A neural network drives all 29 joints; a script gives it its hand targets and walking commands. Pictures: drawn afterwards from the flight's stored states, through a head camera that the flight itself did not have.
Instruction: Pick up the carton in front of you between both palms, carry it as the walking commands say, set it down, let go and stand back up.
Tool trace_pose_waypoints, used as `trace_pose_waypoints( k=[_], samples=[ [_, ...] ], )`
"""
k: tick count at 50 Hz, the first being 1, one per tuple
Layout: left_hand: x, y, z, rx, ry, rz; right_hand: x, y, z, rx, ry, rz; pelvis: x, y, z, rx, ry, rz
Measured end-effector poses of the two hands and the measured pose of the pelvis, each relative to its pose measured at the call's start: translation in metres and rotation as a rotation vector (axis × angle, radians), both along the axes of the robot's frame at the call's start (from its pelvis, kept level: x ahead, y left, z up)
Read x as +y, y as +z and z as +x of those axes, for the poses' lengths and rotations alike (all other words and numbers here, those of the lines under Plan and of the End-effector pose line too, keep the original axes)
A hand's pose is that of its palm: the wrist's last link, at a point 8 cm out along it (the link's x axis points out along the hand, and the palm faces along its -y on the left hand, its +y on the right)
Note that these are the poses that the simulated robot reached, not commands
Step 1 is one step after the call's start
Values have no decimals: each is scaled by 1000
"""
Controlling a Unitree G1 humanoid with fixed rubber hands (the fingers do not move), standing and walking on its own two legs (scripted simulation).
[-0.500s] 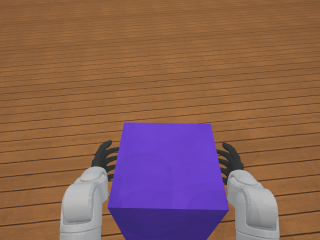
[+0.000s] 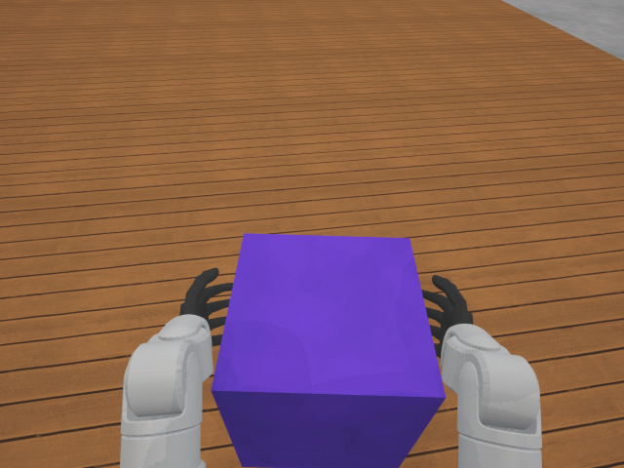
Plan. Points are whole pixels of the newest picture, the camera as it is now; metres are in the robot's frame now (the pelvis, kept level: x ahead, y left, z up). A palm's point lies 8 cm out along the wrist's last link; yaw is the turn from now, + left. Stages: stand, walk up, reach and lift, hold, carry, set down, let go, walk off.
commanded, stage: carry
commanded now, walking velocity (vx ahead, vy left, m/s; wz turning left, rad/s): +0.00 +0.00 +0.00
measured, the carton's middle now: (322, 356) +0.28 +0.00 +0.02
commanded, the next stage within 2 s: hold in 1.56 s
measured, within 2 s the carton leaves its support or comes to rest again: neither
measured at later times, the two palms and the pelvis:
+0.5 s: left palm (199, 367) +0.23 +0.14 +0.08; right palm (474, 375) +0.22 -0.16 +0.08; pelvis -0.03 -0.01 +0.00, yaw +0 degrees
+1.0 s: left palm (209, 385) +0.23 +0.13 +0.04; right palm (466, 393) +0.22 -0.17 +0.04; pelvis -0.06 -0.01 +0.00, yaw +0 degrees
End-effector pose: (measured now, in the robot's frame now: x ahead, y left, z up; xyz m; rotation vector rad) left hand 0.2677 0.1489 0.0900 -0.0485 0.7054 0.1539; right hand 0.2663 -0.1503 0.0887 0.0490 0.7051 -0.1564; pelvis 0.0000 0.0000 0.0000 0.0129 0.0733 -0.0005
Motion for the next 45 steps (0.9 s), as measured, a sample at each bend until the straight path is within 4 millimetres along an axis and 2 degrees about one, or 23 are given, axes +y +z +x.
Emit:
trace_pose_waypoints(
  k=[8,20,32,45],
  samples=[
    [-5,-2,-8,-4,0,3,-5,-2,-7,-4,5,-2,-6,-2,-4,-13,-1,-1],
    [-10,0,-32,0,-5,2,-10,2,-31,0,6,-9,-11,0,-22,-40,-4,-7],
    [-13,-17,-52,16,-27,23,-13,-15,-52,17,19,-30,-13,2,-42,-51,-5,-13],
    [-15,-41,-50,2,-57,56,-15,-38,-51,5,44,-67,-14,2,-54,-50,-6,-16]
  ],
)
